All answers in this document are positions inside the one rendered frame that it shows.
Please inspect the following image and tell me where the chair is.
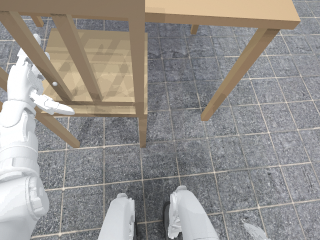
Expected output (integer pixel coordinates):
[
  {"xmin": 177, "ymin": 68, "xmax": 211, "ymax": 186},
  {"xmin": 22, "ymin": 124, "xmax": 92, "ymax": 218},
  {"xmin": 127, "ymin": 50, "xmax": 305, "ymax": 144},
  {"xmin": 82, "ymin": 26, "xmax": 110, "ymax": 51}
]
[{"xmin": 0, "ymin": 0, "xmax": 148, "ymax": 148}]

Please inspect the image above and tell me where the robot right hand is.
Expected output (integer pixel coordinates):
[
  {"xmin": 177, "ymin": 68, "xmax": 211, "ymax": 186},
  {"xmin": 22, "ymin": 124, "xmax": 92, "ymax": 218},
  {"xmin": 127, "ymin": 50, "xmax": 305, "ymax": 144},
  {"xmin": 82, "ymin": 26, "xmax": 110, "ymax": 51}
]
[{"xmin": 243, "ymin": 223, "xmax": 271, "ymax": 240}]

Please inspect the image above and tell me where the robot left thigh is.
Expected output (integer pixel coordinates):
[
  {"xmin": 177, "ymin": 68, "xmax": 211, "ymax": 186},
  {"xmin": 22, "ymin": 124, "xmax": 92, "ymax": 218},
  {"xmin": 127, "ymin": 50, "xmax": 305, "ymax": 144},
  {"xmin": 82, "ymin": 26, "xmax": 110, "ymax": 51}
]
[{"xmin": 97, "ymin": 197, "xmax": 135, "ymax": 240}]

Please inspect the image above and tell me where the table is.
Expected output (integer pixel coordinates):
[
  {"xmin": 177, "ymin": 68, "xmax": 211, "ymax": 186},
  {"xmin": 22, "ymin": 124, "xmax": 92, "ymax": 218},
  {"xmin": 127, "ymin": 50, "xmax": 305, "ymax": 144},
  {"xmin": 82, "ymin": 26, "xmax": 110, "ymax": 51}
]
[{"xmin": 0, "ymin": 0, "xmax": 301, "ymax": 121}]

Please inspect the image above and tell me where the robot left forearm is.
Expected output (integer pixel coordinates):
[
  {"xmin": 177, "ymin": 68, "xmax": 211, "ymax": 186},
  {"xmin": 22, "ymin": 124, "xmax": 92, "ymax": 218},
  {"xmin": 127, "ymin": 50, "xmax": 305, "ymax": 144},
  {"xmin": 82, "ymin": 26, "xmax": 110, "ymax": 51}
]
[{"xmin": 0, "ymin": 100, "xmax": 40, "ymax": 184}]

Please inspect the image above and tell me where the robot right foot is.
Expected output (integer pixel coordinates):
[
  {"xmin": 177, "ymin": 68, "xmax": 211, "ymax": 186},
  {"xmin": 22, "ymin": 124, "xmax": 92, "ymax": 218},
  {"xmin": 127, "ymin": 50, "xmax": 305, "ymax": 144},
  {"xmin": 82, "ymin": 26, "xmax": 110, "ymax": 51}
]
[{"xmin": 162, "ymin": 201, "xmax": 178, "ymax": 240}]

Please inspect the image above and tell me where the robot left hand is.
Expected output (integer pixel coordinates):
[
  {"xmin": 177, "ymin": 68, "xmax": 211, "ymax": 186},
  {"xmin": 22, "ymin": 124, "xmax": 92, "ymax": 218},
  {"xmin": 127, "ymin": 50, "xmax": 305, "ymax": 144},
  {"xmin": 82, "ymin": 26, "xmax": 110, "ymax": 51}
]
[{"xmin": 7, "ymin": 33, "xmax": 75, "ymax": 115}]

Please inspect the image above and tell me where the left robot upper arm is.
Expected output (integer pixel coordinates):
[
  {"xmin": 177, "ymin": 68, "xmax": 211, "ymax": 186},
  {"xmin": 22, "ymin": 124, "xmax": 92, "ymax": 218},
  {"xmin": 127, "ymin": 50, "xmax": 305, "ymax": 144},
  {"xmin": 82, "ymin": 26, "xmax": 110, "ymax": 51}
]
[{"xmin": 0, "ymin": 176, "xmax": 49, "ymax": 240}]

